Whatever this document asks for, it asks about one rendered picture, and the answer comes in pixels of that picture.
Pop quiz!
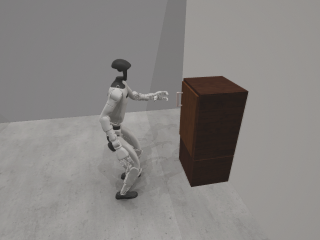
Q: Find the robot left hand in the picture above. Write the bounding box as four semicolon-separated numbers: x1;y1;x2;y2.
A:
153;91;169;101

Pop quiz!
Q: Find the robot right hand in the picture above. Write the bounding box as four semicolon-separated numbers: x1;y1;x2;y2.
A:
116;147;134;169

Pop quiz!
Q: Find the robot right upper arm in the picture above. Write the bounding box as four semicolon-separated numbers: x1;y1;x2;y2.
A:
99;88;123;123

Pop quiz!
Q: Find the handle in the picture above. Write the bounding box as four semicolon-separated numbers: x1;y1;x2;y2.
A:
176;92;183;107

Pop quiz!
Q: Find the robot right forearm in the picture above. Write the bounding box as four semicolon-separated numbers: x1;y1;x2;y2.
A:
100;116;122;150

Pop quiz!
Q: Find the robot head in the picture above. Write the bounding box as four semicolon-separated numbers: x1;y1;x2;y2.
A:
110;59;131;89

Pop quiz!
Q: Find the robot left upper arm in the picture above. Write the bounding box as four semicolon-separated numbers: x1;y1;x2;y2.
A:
122;81;140;100

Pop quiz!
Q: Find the robot left forearm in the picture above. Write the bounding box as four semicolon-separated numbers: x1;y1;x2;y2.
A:
137;92;155;101

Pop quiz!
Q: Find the left robot foot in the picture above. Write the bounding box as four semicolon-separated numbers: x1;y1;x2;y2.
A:
121;172;141;180

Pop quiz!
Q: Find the cupboard door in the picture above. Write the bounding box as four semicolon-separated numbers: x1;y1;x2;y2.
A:
179;81;199;157

